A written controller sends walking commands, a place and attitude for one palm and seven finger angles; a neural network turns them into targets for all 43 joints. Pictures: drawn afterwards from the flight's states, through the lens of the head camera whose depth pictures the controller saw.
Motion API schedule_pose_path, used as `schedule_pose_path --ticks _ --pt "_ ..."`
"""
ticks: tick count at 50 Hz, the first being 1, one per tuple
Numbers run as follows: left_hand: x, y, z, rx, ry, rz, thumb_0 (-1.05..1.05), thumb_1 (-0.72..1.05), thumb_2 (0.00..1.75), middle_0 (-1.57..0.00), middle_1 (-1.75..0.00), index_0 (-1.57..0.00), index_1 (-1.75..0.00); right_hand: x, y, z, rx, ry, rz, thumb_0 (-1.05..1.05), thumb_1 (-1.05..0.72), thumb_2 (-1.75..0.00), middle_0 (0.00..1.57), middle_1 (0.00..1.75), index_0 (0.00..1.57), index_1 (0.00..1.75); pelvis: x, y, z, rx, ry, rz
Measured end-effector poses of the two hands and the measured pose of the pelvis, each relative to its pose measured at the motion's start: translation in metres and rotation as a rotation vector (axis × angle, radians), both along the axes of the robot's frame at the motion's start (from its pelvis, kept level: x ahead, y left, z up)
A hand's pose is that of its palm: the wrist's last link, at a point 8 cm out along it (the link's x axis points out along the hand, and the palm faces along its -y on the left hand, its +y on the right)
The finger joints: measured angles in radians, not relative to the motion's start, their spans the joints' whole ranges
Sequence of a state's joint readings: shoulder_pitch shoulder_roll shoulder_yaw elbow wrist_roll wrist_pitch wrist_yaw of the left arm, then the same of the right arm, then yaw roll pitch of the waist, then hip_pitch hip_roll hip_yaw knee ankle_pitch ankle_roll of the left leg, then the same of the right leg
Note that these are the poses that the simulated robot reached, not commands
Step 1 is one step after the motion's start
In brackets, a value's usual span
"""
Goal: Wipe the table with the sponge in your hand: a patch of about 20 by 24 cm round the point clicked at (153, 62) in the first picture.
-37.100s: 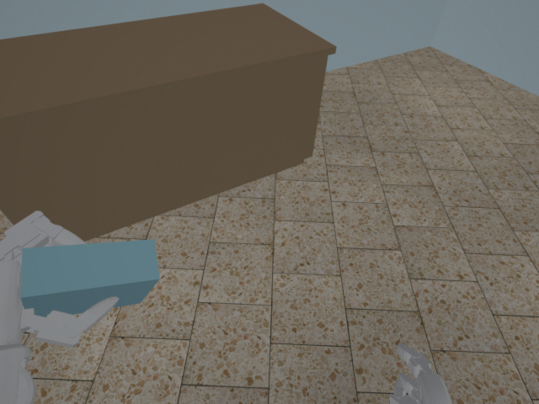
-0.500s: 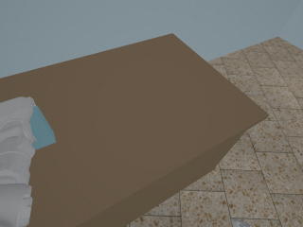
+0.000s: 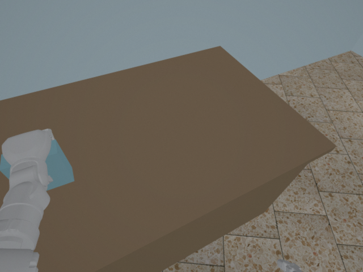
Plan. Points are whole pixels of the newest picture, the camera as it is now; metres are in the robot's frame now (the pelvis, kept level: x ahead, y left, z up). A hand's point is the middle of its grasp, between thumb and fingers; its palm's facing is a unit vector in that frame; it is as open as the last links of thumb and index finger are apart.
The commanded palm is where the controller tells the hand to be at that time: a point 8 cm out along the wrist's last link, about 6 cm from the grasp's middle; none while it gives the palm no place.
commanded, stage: wipe back along the first lane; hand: left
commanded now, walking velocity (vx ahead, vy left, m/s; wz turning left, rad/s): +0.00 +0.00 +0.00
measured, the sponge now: (44, 173) +0.33 +0.37 -0.02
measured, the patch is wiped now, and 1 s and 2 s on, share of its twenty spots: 1.00 1.00 1.00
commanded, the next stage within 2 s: lift the sponge slowly off the table in 1.30 s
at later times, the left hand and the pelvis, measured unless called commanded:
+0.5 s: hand (43, 176) +0.30 +0.34 +0.02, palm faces -0.03 -0.04 -1.00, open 9.4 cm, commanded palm +0.25 +0.31 +0.06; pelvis +0.01 +0.00 +0.00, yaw +0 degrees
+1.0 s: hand (43, 202) +0.24 +0.31 +0.03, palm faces -0.01 -0.06 -1.00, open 9.4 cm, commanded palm +0.19 +0.29 +0.06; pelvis +0.00 -0.01 +0.01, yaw +0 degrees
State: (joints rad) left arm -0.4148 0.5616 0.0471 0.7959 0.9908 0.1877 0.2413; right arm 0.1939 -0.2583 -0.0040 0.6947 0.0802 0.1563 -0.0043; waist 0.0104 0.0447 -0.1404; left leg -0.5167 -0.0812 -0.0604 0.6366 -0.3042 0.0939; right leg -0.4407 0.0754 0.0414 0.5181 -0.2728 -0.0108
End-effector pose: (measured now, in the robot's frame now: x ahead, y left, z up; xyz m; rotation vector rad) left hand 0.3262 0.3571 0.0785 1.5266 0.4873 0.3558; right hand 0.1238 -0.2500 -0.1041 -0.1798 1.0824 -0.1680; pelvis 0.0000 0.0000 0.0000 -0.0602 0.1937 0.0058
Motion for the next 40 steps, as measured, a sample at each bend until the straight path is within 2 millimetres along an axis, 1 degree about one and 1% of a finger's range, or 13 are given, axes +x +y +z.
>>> schedule_pose_path --ticks 6,12,23,29,34,40 --pt "-0.005 -0.004 0.000 0.001 0.005 -0.003 -0.01 -0.45 1.09 -0.75 -1.49 -0.76 -1.52 0.010 0.004 0.002 0.007 -0.029 0.014 0.01 -0.91 -0.90 0.20 0.30 0.20 0.30 0.001 0.001 0.001 0.002 -0.006 -0.002" --pt "-0.016 -0.010 0.001 -0.004 -0.021 -0.008 -0.02 -0.45 1.08 -0.74 -1.49 -0.75 -1.52 0.022 0.006 0.005 0.014 -0.061 0.028 0.01 -0.91 -0.90 0.20 0.30 0.20 0.30 0.004 0.002 0.001 0.003 -0.017 -0.001" --pt "-0.036 -0.024 0.000 -0.011 -0.041 0.003 -0.01 -0.44 1.08 -0.74 -1.49 -0.75 -1.52 0.055 0.016 0.014 0.030 -0.140 0.076 0.01 -0.91 -0.90 0.20 0.30 0.20 0.30 0.008 0.000 0.003 0.009 -0.046 0.004" --pt "-0.051 -0.031 0.001 -0.017 -0.048 -0.011 0.00 -0.44 1.07 -0.74 -1.49 -0.75 -1.52 0.071 0.020 0.022 0.047 -0.199 0.097 0.01 -0.91 -0.90 0.20 0.30 0.20 0.30 0.011 -0.002 0.005 0.012 -0.064 0.001" --pt "-0.064 -0.038 0.001 -0.017 -0.050 -0.013 0.01 -0.44 1.07 -0.74 -1.49 -0.76 -1.52 0.078 0.021 0.025 0.051 -0.224 0.112 0.01 -0.91 -0.90 0.20 0.30 0.20 0.30 0.011 -0.004 0.005 0.014 -0.077 -0.001" --pt "-0.078 -0.043 0.001 -0.026 -0.061 -0.008 0.02 -0.44 1.07 -0.74 -1.49 -0.76 -1.51 0.081 0.019 0.028 0.053 -0.242 0.114 0.01 -0.91 -0.90 0.20 0.30 0.20 0.30 0.009 -0.007 0.006 0.017 -0.091 -0.006"
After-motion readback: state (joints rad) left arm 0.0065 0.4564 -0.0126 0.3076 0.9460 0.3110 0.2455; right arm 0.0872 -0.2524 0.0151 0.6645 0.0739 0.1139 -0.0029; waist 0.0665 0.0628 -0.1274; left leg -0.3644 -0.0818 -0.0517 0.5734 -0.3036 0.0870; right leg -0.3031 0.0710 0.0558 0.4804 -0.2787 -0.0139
